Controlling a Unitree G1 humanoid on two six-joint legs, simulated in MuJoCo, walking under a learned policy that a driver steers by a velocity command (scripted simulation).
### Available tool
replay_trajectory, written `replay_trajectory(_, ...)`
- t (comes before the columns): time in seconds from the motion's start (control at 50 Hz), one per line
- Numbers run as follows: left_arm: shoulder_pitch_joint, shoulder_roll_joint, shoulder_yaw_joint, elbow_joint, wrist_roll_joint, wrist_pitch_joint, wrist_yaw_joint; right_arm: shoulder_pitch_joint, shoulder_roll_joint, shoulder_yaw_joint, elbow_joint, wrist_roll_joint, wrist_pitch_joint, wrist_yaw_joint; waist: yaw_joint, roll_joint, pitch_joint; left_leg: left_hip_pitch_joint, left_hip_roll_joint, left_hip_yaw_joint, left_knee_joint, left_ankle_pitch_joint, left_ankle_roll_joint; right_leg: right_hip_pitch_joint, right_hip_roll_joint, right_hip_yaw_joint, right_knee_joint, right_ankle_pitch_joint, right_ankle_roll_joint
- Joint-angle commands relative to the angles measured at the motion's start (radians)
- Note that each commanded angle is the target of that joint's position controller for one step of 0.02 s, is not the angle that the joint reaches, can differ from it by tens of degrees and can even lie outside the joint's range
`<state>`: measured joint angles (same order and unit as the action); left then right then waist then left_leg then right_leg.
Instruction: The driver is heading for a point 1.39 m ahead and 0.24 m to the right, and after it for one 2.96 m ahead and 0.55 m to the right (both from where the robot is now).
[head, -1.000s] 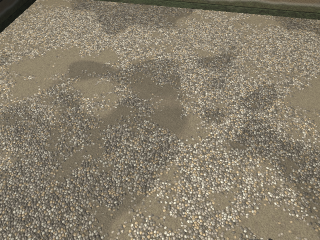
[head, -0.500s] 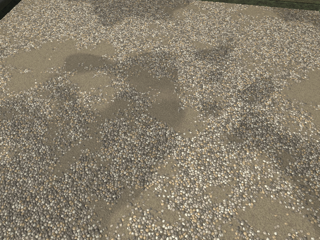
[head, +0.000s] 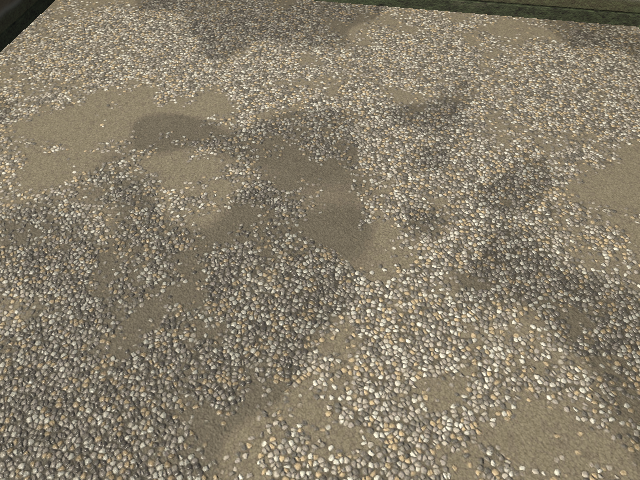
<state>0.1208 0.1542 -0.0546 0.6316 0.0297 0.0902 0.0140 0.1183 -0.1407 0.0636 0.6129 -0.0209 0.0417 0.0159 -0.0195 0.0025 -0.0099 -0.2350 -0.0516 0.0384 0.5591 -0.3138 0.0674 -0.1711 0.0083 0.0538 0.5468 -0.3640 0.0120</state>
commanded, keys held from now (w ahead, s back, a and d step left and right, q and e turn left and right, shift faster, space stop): w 1.00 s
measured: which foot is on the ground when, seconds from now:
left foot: down 0.00-1.00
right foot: down 0.00-1.00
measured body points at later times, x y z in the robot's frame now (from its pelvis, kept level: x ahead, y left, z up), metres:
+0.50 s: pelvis -0.01 +0.00 -0.01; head -0.02 +0.00 +0.44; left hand +0.19 +0.19 -0.09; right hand +0.18 -0.20 -0.09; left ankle -0.01 +0.08 -0.73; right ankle -0.04 -0.13 -0.73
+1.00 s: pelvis -0.01 +0.00 -0.01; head -0.02 +0.00 +0.44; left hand +0.20 +0.19 -0.09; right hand +0.18 -0.20 -0.09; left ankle -0.01 +0.08 -0.73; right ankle -0.04 -0.13 -0.73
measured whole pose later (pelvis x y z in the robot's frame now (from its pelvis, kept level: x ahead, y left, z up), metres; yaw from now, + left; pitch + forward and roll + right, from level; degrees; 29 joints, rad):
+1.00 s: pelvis -0.01 +0.00 -0.01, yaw -1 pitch -1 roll -1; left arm 0.11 0.15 -0.05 0.61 0.03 0.08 0.01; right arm 0.13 -0.14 0.07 0.58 -0.02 0.05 0.00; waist -0.02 0.01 -0.02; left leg -0.29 -0.03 0.05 0.69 -0.38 0.06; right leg -0.22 0.03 0.06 0.66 -0.42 0.01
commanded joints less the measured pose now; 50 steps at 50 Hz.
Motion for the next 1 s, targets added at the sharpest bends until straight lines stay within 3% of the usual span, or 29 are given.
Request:
replay_trajectory(0.02,-0.084,0.070,0.020,-0.101,0.002,-0.016,0.002,-0.070,-0.063,-0.018,-0.101,-0.003,-0.015,-0.004,-0.005,0.002,-0.069,0.009,0.100,-0.087,-0.043,0.325,0.024,-0.004,-0.025,0.029,-0.008,0.265,-0.026)
replay_trajectory(0.28,-0.126,0.062,0.026,-0.127,0.001,-0.013,-0.002,-0.087,-0.056,-0.014,-0.125,-0.004,-0.018,-0.003,-0.006,0.011,-0.094,-0.036,0.109,-0.080,0.004,0.338,0.013,-0.012,-0.016,0.028,0.054,0.256,-0.017)
replay_trajectory(0.3,-0.075,0.053,0.026,-0.101,-0.003,-0.022,0.000,-0.037,-0.064,-0.015,-0.105,0.011,-0.016,-0.019,0.014,0.017,-0.147,-0.021,0.116,-0.122,-0.051,0.144,0.016,0.029,0.005,0.014,0.041,0.060,-0.015)
replay_trajectory(0.32,-0.096,0.046,0.021,-0.106,-0.002,-0.023,-0.002,-0.071,-0.070,-0.016,-0.116,0.017,-0.010,-0.022,0.017,0.030,-0.062,-0.065,0.119,-0.136,-0.073,0.099,0.017,-0.007,0.009,0.012,0.033,0.050,-0.014)
replay_trajectory(0.38,-0.103,0.049,0.019,-0.102,-0.001,-0.028,-0.005,-0.081,-0.073,-0.016,-0.129,0.015,-0.003,-0.022,0.015,0.028,-0.016,-0.095,0.116,-0.139,-0.086,0.056,0.015,-0.023,0.006,0.020,0.029,0.062,-0.018)
replay_trajectory(0.4,-0.148,0.061,0.018,-0.128,-0.003,-0.022,-0.006,-0.123,-0.061,-0.012,-0.153,0.004,-0.007,-0.007,-0.004,0.014,0.016,-0.098,0.103,-0.090,-0.021,0.250,0.009,-0.060,-0.017,0.037,0.036,0.252,-0.018)
replay_trajectory(0.44,-0.122,0.071,0.025,-0.121,0.000,-0.023,-0.003,-0.074,-0.055,-0.014,-0.136,-0.013,-0.019,-0.002,-0.014,-0.007,-0.077,-0.043,0.096,-0.072,0.012,0.292,0.006,-0.028,-0.027,0.049,0.042,0.300,-0.026)
replay_trajectory(0.46,-0.069,0.059,0.024,-0.096,-0.005,-0.033,0.001,-0.019,-0.061,-0.015,-0.112,0.001,-0.019,-0.019,0.005,-0.008,-0.147,-0.014,0.099,-0.101,-0.034,0.116,0.007,0.022,-0.007,0.032,0.030,0.103,-0.025)
replay_trajectory(0.5,-0.098,0.049,0.018,-0.102,-0.003,-0.034,0.000,-0.069,-0.068,-0.017,-0.127,0.010,-0.010,-0.024,0.009,0.009,-0.044,-0.058,0.104,-0.115,-0.056,0.083,0.009,-0.025,0.001,0.030,0.020,0.075,-0.026)
replay_trajectory(0.52,-0.149,0.062,0.018,-0.130,-0.004,-0.024,-0.003,-0.118,-0.059,-0.013,-0.152,0.001,-0.010,-0.010,-0.009,0.005,0.009,-0.080,0.100,-0.078,-0.003,0.268,0.005,-0.068,-0.019,0.043,0.034,0.264,-0.025)
replay_trajectory(0.54,-0.130,0.070,0.023,-0.125,-0.001,-0.021,-0.004,-0.087,-0.053,-0.013,-0.143,-0.010,-0.013,-0.005,-0.014,-0.001,-0.049,-0.052,0.099,-0.070,0.013,0.292,0.004,-0.045,-0.023,0.049,0.043,0.288,-0.026)
replay_trajectory(0.56,-0.068,0.059,0.022,-0.097,-0.003,-0.029,-0.001,-0.024,-0.059,-0.014,-0.117,0.001,-0.013,-0.019,0.004,0.003,-0.124,-0.027,0.100,-0.099,-0.031,0.122,0.007,0.008,-0.003,0.032,0.036,0.106,-0.025)
replay_trajectory(0.6,-0.135,0.062,0.017,-0.128,-0.001,-0.025,-0.003,-0.111,-0.058,-0.013,-0.149,-0.002,-0.013,-0.010,-0.008,0.012,-0.008,-0.071,0.099,-0.075,0.006,0.280,0.005,-0.063,-0.019,0.045,0.037,0.275,-0.024)
replay_trajectory(0.62,-0.122,0.072,0.024,-0.123,0.001,-0.023,-0.003,-0.084,-0.053,-0.014,-0.141,-0.011,-0.016,-0.007,-0.013,0.000,-0.065,-0.041,0.100,-0.068,0.021,0.306,0.005,-0.040,-0.023,0.050,0.047,0.297,-0.028)
replay_trajectory(0.64,-0.065,0.062,0.023,-0.097,-0.003,-0.031,0.000,-0.024,-0.061,-0.015,-0.116,0.002,-0.014,-0.021,0.005,0.003,-0.130,-0.022,0.102,-0.098,-0.025,0.134,0.007,0.009,-0.001,0.031,0.040,0.109,-0.026)
replay_trajectory(0.66,-0.079,0.051,0.017,-0.103,-0.002,-0.032,-0.001,-0.054,-0.065,-0.016,-0.123,0.008,-0.011,-0.025,0.011,0.019,-0.063,-0.055,0.103,-0.107,-0.041,0.109,0.007,-0.020,0.003,0.028,0.031,0.090,-0.024)
replay_trajectory(0.68,-0.134,0.062,0.017,-0.130,-0.001,-0.024,-0.003,-0.113,-0.058,-0.013,-0.149,-0.001,-0.012,-0.011,-0.007,0.014,-0.008,-0.073,0.100,-0.074,0.010,0.286,0.005,-0.064,-0.017,0.044,0.041,0.276,-0.024)
replay_trajectory(0.72,-0.115,0.072,0.024,-0.126,0.001,-0.021,-0.004,-0.074,-0.053,-0.014,-0.136,-0.012,-0.017,-0.006,-0.013,0.003,-0.077,-0.043,0.100,-0.063,0.030,0.320,0.003,-0.036,-0.020,0.046,0.057,0.305,-0.026)
replay_trajectory(0.74,-0.060,0.059,0.023,-0.100,-0.003,-0.029,0.000,-0.021,-0.060,-0.015,-0.114,0.002,-0.016,-0.022,0.007,0.006,-0.146,-0.020,0.104,-0.096,-0.019,0.141,0.006,0.013,0.000,0.030,0.045,0.109,-0.024)
replay_trajectory(0.78,-0.087,0.050,0.017,-0.105,-0.001,-0.032,-0.002,-0.070,-0.067,-0.016,-0.128,0.010,-0.009,-0.026,0.013,0.021,-0.049,-0.062,0.109,-0.113,-0.045,0.101,0.009,-0.029,0.006,0.029,0.033,0.076,-0.024)
replay_trajectory(0.8,-0.141,0.064,0.018,-0.133,-0.002,-0.023,-0.005,-0.120,-0.059,-0.013,-0.152,0.002,-0.009,-0.011,-0.005,0.014,0.006,-0.085,0.105,-0.076,0.009,0.284,0.006,-0.071,-0.013,0.043,0.046,0.266,-0.024)
replay_trajectory(0.84,-0.115,0.071,0.023,-0.127,0.002,-0.020,-0.005,-0.074,-0.052,-0.013,-0.137,-0.013,-0.016,-0.005,-0.012,0.004,-0.074,-0.051,0.101,-0.063,0.032,0.314,0.003,-0.039,-0.020,0.049,0.060,0.306,-0.026)
replay_trajectory(0.86,-0.060,0.059,0.023,-0.101,-0.002,-0.030,-0.001,-0.019,-0.059,-0.014,-0.114,0.001,-0.018,-0.021,0.008,0.004,-0.150,-0.021,0.104,-0.095,-0.017,0.136,0.005,0.014,-0.001,0.032,0.048,0.110,-0.025)
replay_trajectory(0.9,-0.090,0.051,0.018,-0.107,-0.002,-0.033,-0.002,-0.070,-0.067,-0.016,-0.129,0.010,-0.010,-0.026,0.013,0.018,-0.049,-0.065,0.110,-0.112,-0.043,0.097,0.009,-0.031,0.006,0.031,0.034,0.077,-0.025)
replay_trajectory(0.92,-0.144,0.064,0.018,-0.135,-0.003,-0.024,-0.005,-0.120,-0.059,-0.013,-0.152,0.002,-0.010,-0.011,-0.005,0.011,0.006,-0.087,0.105,-0.074,0.011,0.281,0.005,-0.073,-0.013,0.045,0.048,0.267,-0.025)
replay_trajectory(0.94,-0.127,0.072,0.023,-0.130,0.000,-0.021,-0.005,-0.087,-0.053,-0.013,-0.143,-0.010,-0.013,-0.007,-0.011,0.002,-0.052,-0.060,0.103,-0.065,0.026,0.303,0.003,-0.051,-0.018,0.052,0.057,0.293,-0.027)
replay_trajectory(0.96,-0.067,0.060,0.023,-0.102,-0.002,-0.029,-0.002,-0.024,-0.059,-0.014,-0.118,0.001,-0.014,-0.021,0.006,0.004,-0.127,-0.034,0.105,-0.095,-0.019,0.129,0.005,0.003,0.000,0.035,0.048,0.111,-0.026)
replay_trajectory(0.98,-0.081,0.051,0.018,-0.107,-0.002,-0.032,-0.003,-0.053,-0.064,-0.015,-0.124,0.007,-0.012,-0.024,0.012,0.016,-0.067,-0.060,0.105,-0.103,-0.035,0.105,0.006,-0.022,0.005,0.032,0.038,0.092,-0.025)
replay_trajectory(1.0,-0.138,0.062,0.018,-0.134,-0.002,-0.024,-0.005,-0.112,-0.057,-0.013,-0.149,-0.002,-0.014,-0.011,-0.005,0.012,-0.009,-0.079,0.103,-0.070,0.017,0.283,0.003,-0.069,-0.015,0.048,0.047,0.278,-0.025)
